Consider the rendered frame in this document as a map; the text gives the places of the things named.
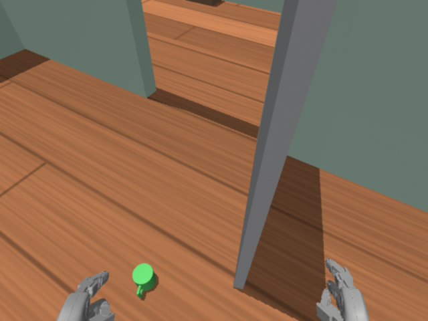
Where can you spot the left robot hand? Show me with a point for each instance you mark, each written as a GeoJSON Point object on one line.
{"type": "Point", "coordinates": [77, 305]}

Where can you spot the right robot hand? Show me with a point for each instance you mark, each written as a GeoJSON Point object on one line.
{"type": "Point", "coordinates": [349, 299]}

